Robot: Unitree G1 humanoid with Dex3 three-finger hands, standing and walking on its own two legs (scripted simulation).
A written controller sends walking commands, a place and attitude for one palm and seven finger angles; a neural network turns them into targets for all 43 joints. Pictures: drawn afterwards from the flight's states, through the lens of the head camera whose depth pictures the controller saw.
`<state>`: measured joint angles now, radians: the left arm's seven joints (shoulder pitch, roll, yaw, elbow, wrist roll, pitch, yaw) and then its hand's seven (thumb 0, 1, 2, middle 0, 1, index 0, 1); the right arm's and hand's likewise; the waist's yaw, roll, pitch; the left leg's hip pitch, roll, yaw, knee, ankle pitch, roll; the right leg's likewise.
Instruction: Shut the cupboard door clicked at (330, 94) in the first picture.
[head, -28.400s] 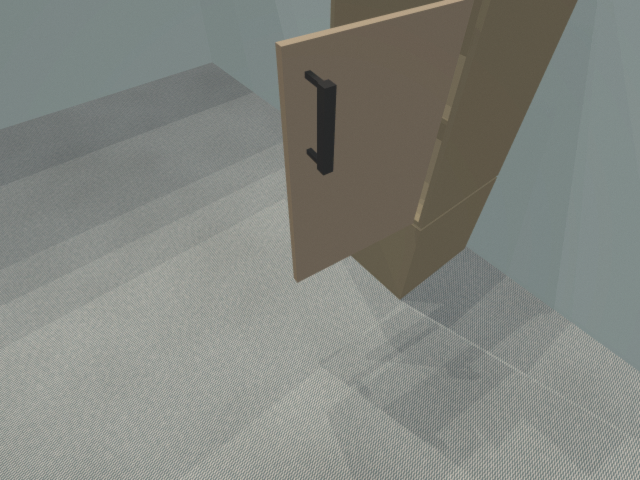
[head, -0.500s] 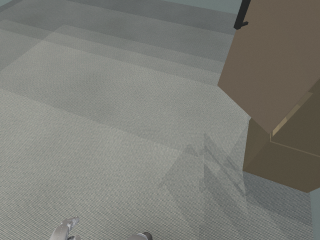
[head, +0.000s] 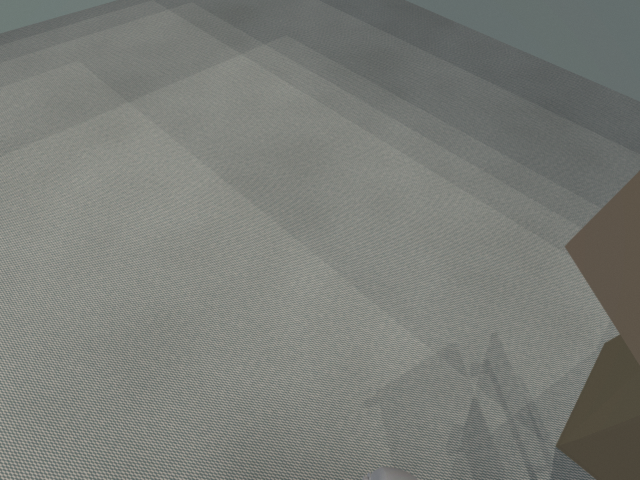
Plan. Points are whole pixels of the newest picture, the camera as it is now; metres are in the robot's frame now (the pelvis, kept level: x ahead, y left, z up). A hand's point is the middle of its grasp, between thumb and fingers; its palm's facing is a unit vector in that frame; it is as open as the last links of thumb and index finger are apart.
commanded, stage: walk to a spot facing it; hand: left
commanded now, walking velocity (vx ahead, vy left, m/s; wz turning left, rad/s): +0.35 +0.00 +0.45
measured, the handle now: out of the picture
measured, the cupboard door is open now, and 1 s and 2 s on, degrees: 51 51 51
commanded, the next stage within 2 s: turn to face it in 0.74 s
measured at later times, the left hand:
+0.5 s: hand (216, 440) +0.18 +0.15 -0.15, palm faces +0.31 -0.93 -0.22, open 7.3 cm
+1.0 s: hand (156, 311) +0.37 +0.29 -0.15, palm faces +0.50 -0.84 -0.21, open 7.4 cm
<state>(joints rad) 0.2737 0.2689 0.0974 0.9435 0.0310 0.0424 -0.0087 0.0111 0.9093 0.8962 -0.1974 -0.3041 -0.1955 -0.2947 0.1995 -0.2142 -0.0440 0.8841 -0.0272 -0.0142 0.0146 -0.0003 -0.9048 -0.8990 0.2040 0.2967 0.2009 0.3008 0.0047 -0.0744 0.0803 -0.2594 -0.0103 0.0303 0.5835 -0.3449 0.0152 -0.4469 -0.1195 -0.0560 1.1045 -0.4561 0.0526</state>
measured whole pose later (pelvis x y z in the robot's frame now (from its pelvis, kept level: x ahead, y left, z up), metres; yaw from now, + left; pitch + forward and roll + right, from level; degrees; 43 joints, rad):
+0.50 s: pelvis +0.19 -0.04 +0.02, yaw +16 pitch +2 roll +1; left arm 0.30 0.16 0.07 0.95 0.04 -0.08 0.01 0.01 0.93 0.90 -0.20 -0.30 -0.20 -0.30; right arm 0.22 -0.20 -0.08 0.96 -0.02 0.01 0.04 0.00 -0.91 -0.90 0.20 0.30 0.20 0.30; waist -0.03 -0.02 0.05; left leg -0.61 0.06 0.03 1.11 -0.26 0.01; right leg -0.15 -0.09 -0.25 0.38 -0.26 -0.02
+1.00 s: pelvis +0.37 +0.07 +0.01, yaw +29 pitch +1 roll +0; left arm 0.15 0.21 0.07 0.89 0.03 -0.01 0.01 0.01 0.91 0.90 -0.19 -0.30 -0.19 -0.29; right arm 0.24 -0.17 -0.02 0.96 -0.02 -0.03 -0.01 0.00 -0.90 -0.90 0.20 0.30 0.20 0.30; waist -0.01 -0.03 0.07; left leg -0.23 -0.05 0.02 0.45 -0.24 0.07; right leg -0.54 -0.10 -0.01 0.89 -0.26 0.06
